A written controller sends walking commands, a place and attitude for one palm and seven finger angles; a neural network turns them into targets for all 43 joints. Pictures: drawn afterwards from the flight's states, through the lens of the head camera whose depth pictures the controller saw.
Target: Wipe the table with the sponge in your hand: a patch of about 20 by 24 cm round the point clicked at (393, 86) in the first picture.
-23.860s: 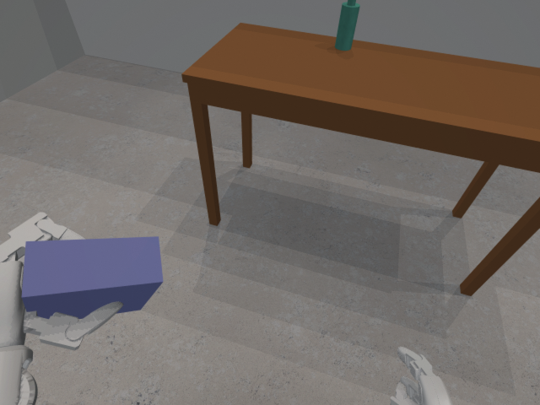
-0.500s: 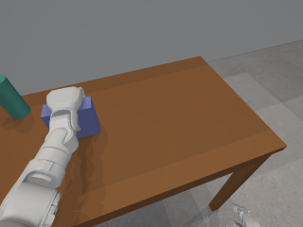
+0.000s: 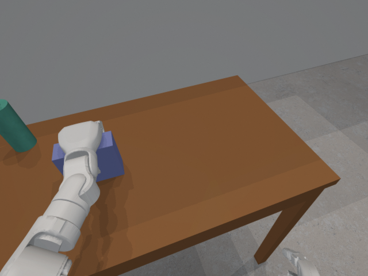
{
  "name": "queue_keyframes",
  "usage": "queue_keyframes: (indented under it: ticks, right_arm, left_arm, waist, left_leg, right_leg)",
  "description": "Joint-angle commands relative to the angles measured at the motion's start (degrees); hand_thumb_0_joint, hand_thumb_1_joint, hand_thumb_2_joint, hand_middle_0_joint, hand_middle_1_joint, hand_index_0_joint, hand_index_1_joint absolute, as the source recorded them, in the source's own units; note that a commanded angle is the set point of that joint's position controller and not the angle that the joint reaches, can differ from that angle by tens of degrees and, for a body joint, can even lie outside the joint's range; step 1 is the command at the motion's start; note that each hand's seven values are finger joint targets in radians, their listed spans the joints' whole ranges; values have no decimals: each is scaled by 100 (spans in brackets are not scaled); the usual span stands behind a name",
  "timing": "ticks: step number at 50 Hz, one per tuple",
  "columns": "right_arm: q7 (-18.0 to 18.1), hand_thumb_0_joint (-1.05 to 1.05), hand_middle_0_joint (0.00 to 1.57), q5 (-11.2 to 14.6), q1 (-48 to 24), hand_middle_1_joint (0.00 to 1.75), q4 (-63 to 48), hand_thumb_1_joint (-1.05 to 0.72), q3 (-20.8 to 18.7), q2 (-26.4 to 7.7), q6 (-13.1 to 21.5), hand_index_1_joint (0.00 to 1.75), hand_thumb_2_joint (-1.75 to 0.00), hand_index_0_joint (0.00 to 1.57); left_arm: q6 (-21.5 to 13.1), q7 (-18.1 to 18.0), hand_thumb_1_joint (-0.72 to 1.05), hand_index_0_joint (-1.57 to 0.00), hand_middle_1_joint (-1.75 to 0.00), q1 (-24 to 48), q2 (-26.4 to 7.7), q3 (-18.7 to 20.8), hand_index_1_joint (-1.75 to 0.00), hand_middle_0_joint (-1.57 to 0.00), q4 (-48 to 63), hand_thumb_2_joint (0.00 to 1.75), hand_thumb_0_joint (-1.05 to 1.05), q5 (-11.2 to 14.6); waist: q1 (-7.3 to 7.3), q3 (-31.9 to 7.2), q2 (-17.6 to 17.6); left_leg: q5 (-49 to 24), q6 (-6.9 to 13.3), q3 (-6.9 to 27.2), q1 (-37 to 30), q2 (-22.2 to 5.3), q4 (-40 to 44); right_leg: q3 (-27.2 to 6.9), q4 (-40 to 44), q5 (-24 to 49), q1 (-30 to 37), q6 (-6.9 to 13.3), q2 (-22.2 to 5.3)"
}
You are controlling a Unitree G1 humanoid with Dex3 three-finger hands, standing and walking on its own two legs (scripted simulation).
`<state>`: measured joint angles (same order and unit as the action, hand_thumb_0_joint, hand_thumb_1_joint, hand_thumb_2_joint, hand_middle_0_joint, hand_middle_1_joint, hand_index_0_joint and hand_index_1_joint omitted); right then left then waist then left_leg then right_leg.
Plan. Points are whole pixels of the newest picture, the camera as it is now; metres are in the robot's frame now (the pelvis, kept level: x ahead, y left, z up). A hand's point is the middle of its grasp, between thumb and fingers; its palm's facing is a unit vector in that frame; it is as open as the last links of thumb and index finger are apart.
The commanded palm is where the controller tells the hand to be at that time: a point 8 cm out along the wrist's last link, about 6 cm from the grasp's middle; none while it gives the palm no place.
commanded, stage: wipe back along the middle lane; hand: left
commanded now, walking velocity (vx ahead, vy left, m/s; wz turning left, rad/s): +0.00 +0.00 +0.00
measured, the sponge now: (94, 165) +0.36 +0.27 +0.03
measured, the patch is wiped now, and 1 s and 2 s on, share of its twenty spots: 0.50 0.80 0.90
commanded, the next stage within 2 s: slide across to the third lane in 1.22 s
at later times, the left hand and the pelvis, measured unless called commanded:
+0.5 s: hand (90, 166) +0.33 +0.25 +0.07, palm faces +0.02 -0.04 -1.00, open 9.6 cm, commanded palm +0.28 +0.23 +0.10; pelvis +0.00 +0.00 +0.00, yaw +0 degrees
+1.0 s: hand (95, 182) +0.29 +0.22 +0.07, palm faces +0.07 -0.07 -1.00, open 9.6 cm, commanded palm +0.24 +0.19 +0.10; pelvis -0.01 +0.00 +0.00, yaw -1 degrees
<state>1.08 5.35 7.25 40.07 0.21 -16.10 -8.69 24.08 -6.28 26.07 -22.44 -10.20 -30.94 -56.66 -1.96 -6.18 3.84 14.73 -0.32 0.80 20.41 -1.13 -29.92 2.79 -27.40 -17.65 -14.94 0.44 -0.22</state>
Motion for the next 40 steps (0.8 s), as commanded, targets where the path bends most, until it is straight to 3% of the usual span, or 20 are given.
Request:
queue_keyframes:
  ticks: [1,2,3,7,9,11,12,13,16,17,19,22,24,27,30,32,34,37,38,40]
  right_arm:
    - [21,0,20,-17,-850,30,-915,-90,-195,-696,258,30,-90,20]
    - [9,0,20,-15,-886,30,-919,-90,-209,-733,260,30,-90,20]
    - [0,0,20,-11,-935,30,-997,-90,-185,-669,259,30,-90,20]
    - [4,0,20,-4,-1032,30,-965,-90,-192,-721,259,30,-90,20]
    - [-3,0,20,8,-1078,30,-1034,-90,-174,-643,272,30,-90,20]
    - [-2,0,20,9,-1126,30,-1033,-90,-162,-654,278,30,-90,20]
    - [4,0,20,-3,-1150,30,-1024,-90,-168,-706,277,30,-90,20]
    - [7,0,20,5,-1196,30,-1077,-90,-134,-647,274,30,-90,20]
    - [7,0,20,24,-1245,30,-1064,-90,-116,-624,283,30,-90,20]
    - [10,0,20,8,-1257,30,-1050,-90,-141,-662,288,30,-90,20]
    - [-6,0,20,25,-1311,30,-1123,-90,-101,-588,306,30,-90,20]
    - [-19,0,20,0,-1340,30,-1107,-90,-118,-641,315,30,-90,20]
    - [-61,0,20,3,-1369,30,-1190,-90,-99,-567,345,30,-90,20]
    - [-87,0,20,-13,-1461,30,-1184,-90,-116,-615,334,30,-90,20]
    - [-151,0,20,10,-1556,30,-1263,-90,-93,-533,350,30,-90,20]
    - [-166,0,20,1,-1621,30,-1258,-90,-105,-578,341,30,-90,20]
    - [-191,0,20,29,-1648,30,-1298,-90,-76,-513,353,30,-90,20]
    - [-203,0,20,19,-1743,30,-1282,-90,-87,-549,348,30,-90,20]
    - [-203,0,20,28,-1735,30,-1324,-90,-60,-507,346,30,-90,20]
    - [-206,0,20,35,-1754,30,-1298,-90,-59,-503,358,30,-90,20]
  left_arm:
    - [35,157,10,-120,-160,561,-507,152,-160,-120,484,130,0,71]
    - [51,139,10,-120,-160,372,-661,326,-160,-120,570,130,0,80]
    - [72,165,10,-120,-160,470,-278,-49,-160,-120,774,130,0,121]
    - [168,145,10,-120,-160,244,-663,322,-160,-120,842,130,0,134]
    - [204,161,10,-120,-160,253,-309,4,-160,-120,1049,130,0,158]
    - [255,160,10,-120,-160,54,-384,77,-160,-120,1104,130,0,172]
    - [279,141,10,-120,-160,-88,-729,412,-160,-120,1168,130,0,187]
    - [306,178,10,-120,-160,84,-372,42,-160,-120,1307,130,0,196]
    - [377,218,10,-120,-160,125,-252,-88,-160,-120,1326,130,0,174]
    - [378,194,10,-120,-160,-72,-589,250,-160,-120,1370,130,0,171]
    - [395,225,10,-120,-160,-60,-156,-160,-160,-120,1527,130,0,167]
    - [398,208,10,-120,-160,-360,-413,104,-160,-120,1637,130,0,142]
    - [406,224,10,-120,-160,-542,6,-217,-160,-120,1844,130,0,190]
    - [455,198,10,-120,-160,-947,-284,90,-160,-120,2045,130,0,218]
    - [528,219,10,-120,-160,-984,251,-416,-160,-120,2417,130,0,250]
    - [587,187,10,-120,-160,-1242,-77,-109,-160,-120,2547,130,0,250]
    - [666,204,10,-120,-160,-1255,236,-428,-160,-120,2643,130,0,229]
    - [765,196,10,-120,-160,-1421,16,-257,-160,-120,2767,130,0,227]
    - [801,223,10,-120,-160,-1367,269,-518,-160,-120,2850,130,0,235]
    - [837,234,10,-120,-160,-1304,280,-567,-160,-120,2832,130,0,199]
  waist:
    - [-29,-1014,-768]
    - [-96,-1033,-638]
    - [-29,-993,-547]
    - [-100,-828,-717]
    - [-63,-841,-702]
    - [-76,-772,-798]
    - [-169,-842,-745]
    - [-77,-801,-740]
    - [-64,-621,-689]
    - [-154,-700,-661]
    - [-105,-713,-639]
    - [-182,-801,-646]
    - [-160,-890,-770]
    - [-244,-862,-756]
    - [-167,-721,-786]
    - [-255,-635,-692]
    - [-208,-605,-746]
    - [-272,-524,-707]
    - [-229,-543,-702]
    - [-218,-506,-732]
  left_leg:
    - [-1657,269,-56,-741,264,121]
    - [-1706,255,-14,-763,252,144]
    - [-1638,274,-52,-795,262,141]
    - [-1474,265,-16,-739,256,183]
    - [-1455,274,-50,-789,259,175]
    - [-1397,272,-56,-770,262,196]
    - [-1414,261,-26,-764,267,212]
    - [-1397,274,-63,-780,275,213]
    - [-1270,262,-36,-798,257,256]
    - [-1275,254,-2,-823,250,271]
    - [-1322,263,-22,-873,263,239]
    - [-1383,243,14,-887,255,232]
    - [-1517,254,-15,-916,255,183]
    - [-1619,228,2,-912,236,184]
    - [-1602,238,-8,-930,222,174]
    - [-1595,223,17,-918,218,199]
    - [-1596,226,0,-906,222,175]
    - [-1503,216,37,-886,204,222]
    - [-1427,237,13,-883,216,220]
    - [-1336,229,36,-885,214,217]
  right_leg:
    - [-37,219,2427,299,256,127]
    - [-62,202,2407,323,286,136]
    - [-20,227,2321,279,262,130]
    - [-101,277,2153,257,275,145]
    - [-46,274,2092,227,251,139]
    - [-81,305,2058,240,240,141]
    - [-129,285,2086,341,264,145]
    - [-57,277,2069,314,239,138]
    - [-54,326,1784,141,249,149]
    - [-109,325,1749,214,276,159]
    - [-57,293,1781,183,267,158]
    - [-136,264,1864,266,297,177]
    - [-54,187,2066,319,269,172]
    - [-139,167,2236,400,287,173]
    - [-59,162,2165,269,261,178]
    - [-130,154,2153,322,297,189]
    - [-61,105,2092,277,281,188]
    - [-105,109,1941,273,301,205]
    - [-47,107,1844,255,280,202]
    - [-65,112,1699,176,285,212]
